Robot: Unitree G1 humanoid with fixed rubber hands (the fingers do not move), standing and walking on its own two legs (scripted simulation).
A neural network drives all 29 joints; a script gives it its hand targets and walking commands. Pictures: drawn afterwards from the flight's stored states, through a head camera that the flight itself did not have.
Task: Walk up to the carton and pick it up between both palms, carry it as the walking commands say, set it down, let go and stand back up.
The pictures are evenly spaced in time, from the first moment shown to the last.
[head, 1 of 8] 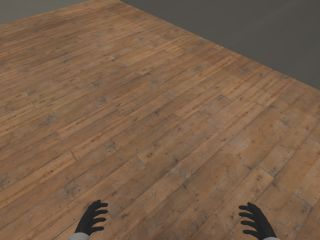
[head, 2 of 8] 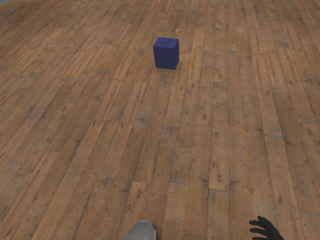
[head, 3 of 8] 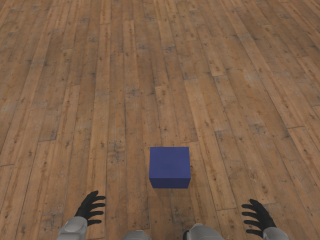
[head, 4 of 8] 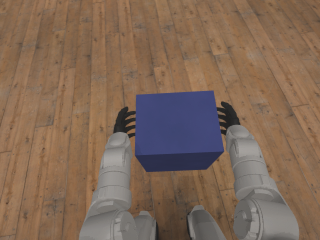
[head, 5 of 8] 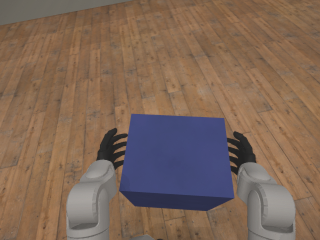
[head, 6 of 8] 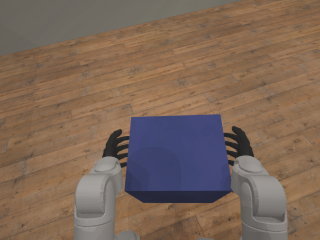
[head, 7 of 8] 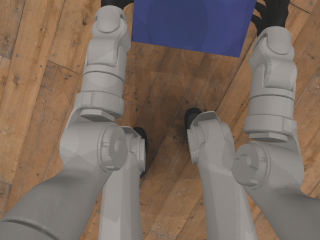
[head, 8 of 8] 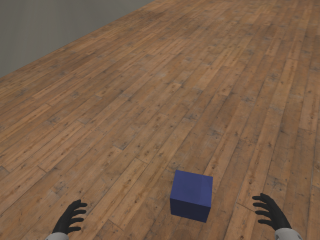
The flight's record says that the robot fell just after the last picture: no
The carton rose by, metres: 0.69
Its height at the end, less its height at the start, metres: +0.00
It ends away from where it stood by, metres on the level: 2.62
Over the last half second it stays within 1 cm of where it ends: yes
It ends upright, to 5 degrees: yes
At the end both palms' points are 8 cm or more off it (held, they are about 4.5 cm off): yes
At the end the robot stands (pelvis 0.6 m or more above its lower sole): yes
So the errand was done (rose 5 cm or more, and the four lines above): yes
